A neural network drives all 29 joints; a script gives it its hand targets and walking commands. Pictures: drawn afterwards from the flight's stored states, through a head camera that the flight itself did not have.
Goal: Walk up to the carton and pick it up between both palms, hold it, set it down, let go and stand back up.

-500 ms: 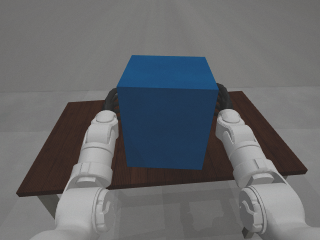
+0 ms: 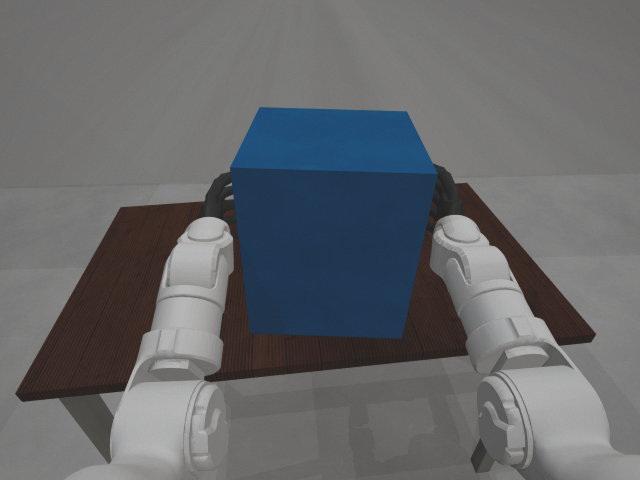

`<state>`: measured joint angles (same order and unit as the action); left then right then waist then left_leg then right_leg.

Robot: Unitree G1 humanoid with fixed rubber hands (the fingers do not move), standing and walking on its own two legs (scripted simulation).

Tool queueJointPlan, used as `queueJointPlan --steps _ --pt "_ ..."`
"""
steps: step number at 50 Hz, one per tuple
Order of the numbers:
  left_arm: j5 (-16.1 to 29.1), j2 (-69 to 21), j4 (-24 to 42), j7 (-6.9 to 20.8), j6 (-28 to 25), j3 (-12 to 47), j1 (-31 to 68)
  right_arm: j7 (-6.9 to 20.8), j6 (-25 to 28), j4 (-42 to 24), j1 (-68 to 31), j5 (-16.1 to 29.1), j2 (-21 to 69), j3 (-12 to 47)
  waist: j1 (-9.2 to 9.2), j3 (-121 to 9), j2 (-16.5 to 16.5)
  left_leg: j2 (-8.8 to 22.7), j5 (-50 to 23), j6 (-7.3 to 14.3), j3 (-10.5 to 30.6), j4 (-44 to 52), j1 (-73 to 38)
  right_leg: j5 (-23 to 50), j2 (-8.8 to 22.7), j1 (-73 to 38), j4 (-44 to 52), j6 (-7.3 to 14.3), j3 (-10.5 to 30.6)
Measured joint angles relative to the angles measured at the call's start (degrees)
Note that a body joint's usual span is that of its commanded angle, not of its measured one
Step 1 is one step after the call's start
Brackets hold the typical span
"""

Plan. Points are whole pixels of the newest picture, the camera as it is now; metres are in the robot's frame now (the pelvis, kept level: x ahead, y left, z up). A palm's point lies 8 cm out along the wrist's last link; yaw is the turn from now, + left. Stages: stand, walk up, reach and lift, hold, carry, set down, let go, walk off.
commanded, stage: reach and lift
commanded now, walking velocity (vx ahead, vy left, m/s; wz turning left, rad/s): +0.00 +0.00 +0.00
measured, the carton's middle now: (329, 220) +0.42 +0.01 +0.17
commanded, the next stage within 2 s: hold in 0.22 s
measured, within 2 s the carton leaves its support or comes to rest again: neither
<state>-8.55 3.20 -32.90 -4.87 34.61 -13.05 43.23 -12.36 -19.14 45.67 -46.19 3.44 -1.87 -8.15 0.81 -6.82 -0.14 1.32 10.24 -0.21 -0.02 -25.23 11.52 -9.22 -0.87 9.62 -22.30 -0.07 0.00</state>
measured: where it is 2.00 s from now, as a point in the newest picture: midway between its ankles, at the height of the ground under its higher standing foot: outside the picture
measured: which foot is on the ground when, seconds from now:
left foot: down 0.00-1.00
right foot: down 0.00-1.00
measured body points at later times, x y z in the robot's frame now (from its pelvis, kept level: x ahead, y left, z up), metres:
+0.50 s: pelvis +0.00 +0.00 +0.00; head -0.07 +0.01 +0.44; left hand +0.38 +0.16 +0.21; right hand +0.39 -0.14 +0.21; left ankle +0.04 +0.12 -0.74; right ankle +0.04 -0.12 -0.74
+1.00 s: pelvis -0.01 +0.00 +0.00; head -0.10 +0.01 +0.44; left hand +0.36 +0.16 +0.23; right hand +0.37 -0.14 +0.23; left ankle +0.04 +0.12 -0.74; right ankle +0.03 -0.12 -0.74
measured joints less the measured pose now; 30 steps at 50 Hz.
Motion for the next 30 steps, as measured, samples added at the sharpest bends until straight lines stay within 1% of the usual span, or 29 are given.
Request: queueJointPlan --steps 16,24,30 --pt "0.00 0.00 4.03 -0.04 2.49 0.11 0.05 -0.26 -1.87 -3.59 0.00 0.95 0.00 0.00 0.05 0.00 0.00 0.00 0.04 0.00 0.00 0.00 0.00 -0.02 0.00 0.00 0.00 -0.01 0.00" --pt "0.00 0.00 7.89 0.06 4.87 0.20 -0.84 -0.64 -3.91 -6.37 -0.01 2.14 0.00 0.51 0.57 -0.01 0.00 0.00 -0.05 0.00 0.00 0.00 -0.15 0.07 0.00 -0.15 0.00 -0.02 0.00" --pt "-0.09 0.00 8.89 0.28 6.00 0.20 -0.89 -0.90 -5.54 -7.85 0.00 2.27 0.00 0.59 0.73 0.00 0.00 0.00 -0.13 0.00 0.00 0.00 -0.59 0.16 0.00 -0.58 0.00 -0.03 0.00"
